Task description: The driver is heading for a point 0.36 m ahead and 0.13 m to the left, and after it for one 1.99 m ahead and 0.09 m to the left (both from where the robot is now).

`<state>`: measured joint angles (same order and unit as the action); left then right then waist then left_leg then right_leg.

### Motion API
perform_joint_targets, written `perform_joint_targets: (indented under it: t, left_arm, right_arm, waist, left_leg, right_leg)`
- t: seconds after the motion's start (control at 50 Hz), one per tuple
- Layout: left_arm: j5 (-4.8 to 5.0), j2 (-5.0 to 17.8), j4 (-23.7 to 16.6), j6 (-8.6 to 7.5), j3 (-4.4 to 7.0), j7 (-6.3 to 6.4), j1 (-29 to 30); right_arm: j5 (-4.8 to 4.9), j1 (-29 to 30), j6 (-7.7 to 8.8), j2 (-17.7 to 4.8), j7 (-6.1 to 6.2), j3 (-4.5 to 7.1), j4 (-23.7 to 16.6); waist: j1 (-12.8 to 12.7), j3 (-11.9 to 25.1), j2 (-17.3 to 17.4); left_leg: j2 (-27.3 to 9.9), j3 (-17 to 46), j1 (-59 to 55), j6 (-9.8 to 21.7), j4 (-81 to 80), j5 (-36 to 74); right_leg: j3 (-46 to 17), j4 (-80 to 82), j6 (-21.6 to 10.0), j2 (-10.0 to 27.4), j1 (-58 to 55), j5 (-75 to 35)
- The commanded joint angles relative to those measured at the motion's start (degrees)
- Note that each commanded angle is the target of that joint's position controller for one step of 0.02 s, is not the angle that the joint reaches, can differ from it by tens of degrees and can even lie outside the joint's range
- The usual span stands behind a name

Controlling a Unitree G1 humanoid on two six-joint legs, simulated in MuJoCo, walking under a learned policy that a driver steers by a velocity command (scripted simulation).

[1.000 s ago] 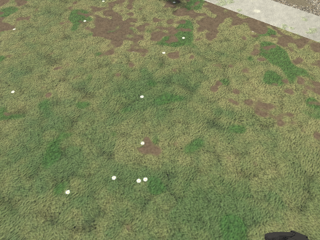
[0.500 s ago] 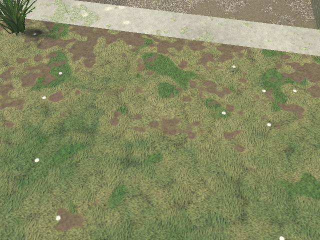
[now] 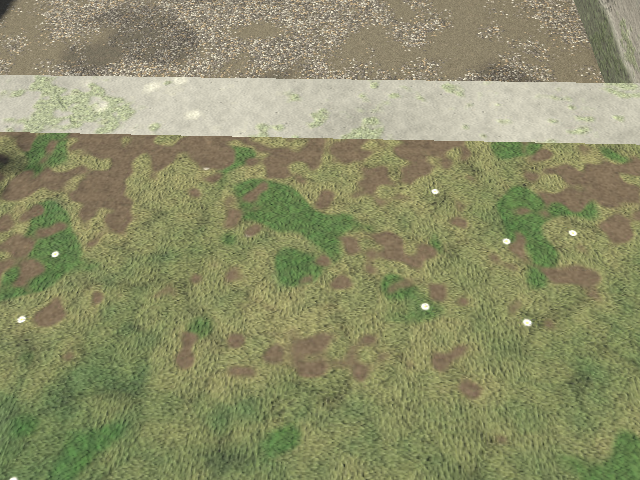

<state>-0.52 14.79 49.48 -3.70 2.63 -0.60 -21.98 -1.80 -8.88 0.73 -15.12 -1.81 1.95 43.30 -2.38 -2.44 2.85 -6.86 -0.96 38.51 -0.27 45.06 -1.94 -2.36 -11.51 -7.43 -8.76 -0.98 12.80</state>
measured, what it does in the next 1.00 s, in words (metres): walks ahead: left foot, then right foot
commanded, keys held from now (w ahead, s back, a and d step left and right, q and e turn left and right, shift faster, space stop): w+q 0.56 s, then w+e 0.44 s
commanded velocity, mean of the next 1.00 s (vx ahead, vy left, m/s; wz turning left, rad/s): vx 0.50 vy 0.00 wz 0.18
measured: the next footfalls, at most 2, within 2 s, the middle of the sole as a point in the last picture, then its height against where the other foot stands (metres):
left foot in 0.18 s outside the picture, level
right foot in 0.70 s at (352, 425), level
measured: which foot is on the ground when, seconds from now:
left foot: up 0.00-0.16, down 0.18-0.72, up 0.74-1.00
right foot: down 0.00-0.20, up 0.22-0.68, down 0.70-1.00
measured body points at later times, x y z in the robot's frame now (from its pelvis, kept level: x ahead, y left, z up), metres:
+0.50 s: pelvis +0.28 +0.06 +0.00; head +0.31 +0.08 +0.45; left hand +0.39 +0.34 -0.11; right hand +0.35 -0.21 -0.12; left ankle +0.23 +0.11 -0.74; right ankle +0.46 -0.08 -0.68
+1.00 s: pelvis +0.56 +0.08 +0.00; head +0.59 +0.07 +0.45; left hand +0.48 +0.34 -0.12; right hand +0.78 -0.12 -0.11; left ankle +0.62 +0.26 -0.69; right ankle +0.55 +0.00 -0.74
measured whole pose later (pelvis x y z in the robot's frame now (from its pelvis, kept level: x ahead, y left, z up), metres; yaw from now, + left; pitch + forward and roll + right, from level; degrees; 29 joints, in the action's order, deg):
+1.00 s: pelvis +0.56 +0.08 +0.00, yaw +12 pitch +1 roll +0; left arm 0.0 14.3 51.0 -3.1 2.7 -0.6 -24.7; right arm -2.8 -7.9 1.9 -15.2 -1.5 1.0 42.4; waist -2.9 -1.5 2.4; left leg -3.8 2.3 33.7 -1.8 47.4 -10.9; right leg -5.5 -16.7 -5.6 -7.1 6.7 10.6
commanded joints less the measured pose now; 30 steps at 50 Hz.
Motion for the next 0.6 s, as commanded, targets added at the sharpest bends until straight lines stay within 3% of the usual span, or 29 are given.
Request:
perform_joint_targets:
  t: [0.02, 0.06, 0.1, 0.14, 0.16, 0.18, 0.2, 0.22, 0.24, 0.28, 0.32, 0.38, 0.48, 0.56, 0.6]
  left_arm:
    - [-0.60, 7.3, -0.8, -1.01, 1.21, 0.67, -3.9]
    - [-1.12, 7.2, 0.2, -0.97, 0.95, 1.23, -4.7]
    - [-1.42, 7.6, 0.7, -0.99, 0.77, 1.85, -3.3]
    - [-1.71, 8.8, 1.0, -1.03, 0.79, 2.38, -2.2]
    - [-1.95, 9.5, 1.1, -0.74, 0.90, 2.46, -1.8]
    - [-1.49, 10.2, 0.6, -0.64, 0.93, 2.53, -0.4]
    - [-0.38, 7.8, -2.3, -1.22, 0.05, 2.40, -0.3]
    - [-0.08, 6.4, -3.4, -1.65, 0.22, 1.53, -2.3]
    - [-1.79, 8.2, -4.2, -1.86, 0.22, 1.20, 1.4]
    - [-1.16, 7.3, -5.6, -2.53, -0.15, 0.54, 5.6]
    - [-2.36, 6.0, -6.0, -0.54, -0.57, 0.33, 5.0]
    - [-2.61, 4.6, -7.3, 1.23, -1.02, 0.00, 6.2]
    - [-2.05, 4.0, -11.5, 1.24, -1.56, -0.40, 18.4]
    - [-1.39, 4.3, -13.8, 0.62, -1.89, -0.56, 24.7]
    - [-1.37, 4.3, -13.9, 0.09, -2.06, -0.73, 24.7]
  right_arm:
    - [0.42, 7.5, 0.98, -3.3, -0.44, 0.36, -5.1]
    - [0.48, 9.4, 1.19, -3.3, -0.79, 0.24, -5.9]
    - [0.44, 8.0, 1.35, -3.5, -0.86, 0.35, -5.7]
    - [0.29, 2.0, 1.40, -4.5, -0.20, 0.94, -3.8]
    - [0.19, -4.6, 1.69, -5.7, 0.16, 1.57, -1.7]
    - [-0.47, -13.3, 2.19, -7.1, 0.57, 2.32, 0.8]
    - [-1.42, -21.1, 2.11, -13.3, 1.35, 4.19, 1.9]
    - [0.33, -18.7, 1.50, -14.6, 1.07, 4.76, 1.8]
    - [2.17, -14.5, 1.27, -13.0, 0.53, 4.64, 1.5]
    - [1.53, -9.5, 1.03, -7.9, 0.69, 3.41, 1.0]
    - [1.54, -8.4, 1.59, -6.7, 1.09, 2.84, 1.5]
    - [1.80, -10.3, 2.62, -8.7, 1.00, 3.44, 2.2]
    - [2.01, -14.8, 2.26, -9.4, 1.22, 4.00, 3.0]
    - [1.32, -18.5, 1.87, -9.8, 1.71, 4.29, 3.3]
    - [1.00, -18.6, 2.05, -9.3, 2.10, 3.99, 3.5]
  waist:
    - [-2.0, -1.9, -5.2]
    - [-2.2, -3.1, -5.0]
    - [-0.6, -2.7, -5.5]
    - [2.3, 1.2, -7.1]
    - [5.1, 4.8, -7.4]
    - [9.7, 8.9, -6.4]
    - [11.8, 15.4, 1.1]
    - [7.3, 19.5, 11.7]
    - [6.6, 13.5, 2.0]
    - [3.9, 2.5, -4.6]
    - [1.1, 0.7, -3.7]
    - [0.8, 1.4, -1.4]
    - [5.0, 0.1, 0.3]
    - [7.8, 1.0, 0.9]
    - [7.7, 1.4, 1.4]
  left_leg:
    - [1.9, -1.5, 1.6, 1.9, -4.5, 2.7]
    - [3.7, -1.7, 1.3, 3.3, -7.5, 0.6]
    - [6.2, -2.8, -3.3, 5.2, -10.5, -3.2]
    - [10.3, -5.4, -12.2, 7.5, -11.5, -8.5]
    - [12.1, -5.7, -18.9, 8.8, -13.5, -9.9]
    - [10.6, -2.7, -31.2, 10.9, -17.5, -7.1]
    - [-2.9, 16.0, -47.1, 16.9, -18.0, -9.3]
    - [-13.7, 44.4, -56.7, 24.7, -25.1, -2.0]
    - [-11.5, 39.4, -52.1, 23.7, -26.4, -4.5]
    - [-7.6, 27.7, -37.0, 20.0, -30.1, -1.4]
    - [-3.0, 21.5, -29.4, 17.5, -31.9, 4.2]
    - [-0.1, 17.9, -26.1, 17.3, -33.3, 7.7]
    - [2.9, 17.3, -28.1, 13.5, -33.0, 7.2]
    - [2.0, 19.8, -34.2, 12.6, -28.9, 12.8]
    - [0.3, 19.7, -36.8, 11.8, -27.9, 14.7]
  right_leg:
    - [-3.9, 2.7, -2.3, 17.5, -2.5, -29.6]
    - [-2.4, 2.3, -2.2, 18.9, -5.2, -32.0]
    - [0.1, -0.8, -1.1, 19.7, -6.5, -42.2]
    - [2.3, -10.2, 0.3, 19.7, -7.7, -61.2]
    - [3.2, -19.4, 0.8, 19.3, -7.5, -64.9]
    - [5.0, -31.7, 1.5, 18.2, -0.8, -57.7]
    - [8.3, -52.6, 3.5, 13.5, 15.1, -35.3]
    - [4.4, -69.4, 5.7, 1.4, 33.8, 14.6]
    - [-3.0, -70.6, 4.8, 6.2, 39.3, 11.3]
    - [-2.0, -62.8, 5.1, 10.9, 38.5, 5.8]
    - [-1.4, -56.6, 6.9, 12.6, 33.8, 5.7]
    - [0.9, -49.9, 9.1, 12.8, 33.2, 3.2]
    - [2.1, -33.8, 11.1, 12.4, 36.1, -9.3]
    - [1.9, -26.6, 10.6, 10.3, 36.5, -11.3]
    - [2.4, -22.7, 9.0, 10.0, 34.0, -10.9]
Keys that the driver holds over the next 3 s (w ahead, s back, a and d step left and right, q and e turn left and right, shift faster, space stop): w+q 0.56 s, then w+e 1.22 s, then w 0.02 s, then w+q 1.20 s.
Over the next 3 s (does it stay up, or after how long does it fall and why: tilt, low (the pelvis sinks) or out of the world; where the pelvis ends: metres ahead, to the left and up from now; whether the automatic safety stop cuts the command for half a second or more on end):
stays up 1.49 0.00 -0.02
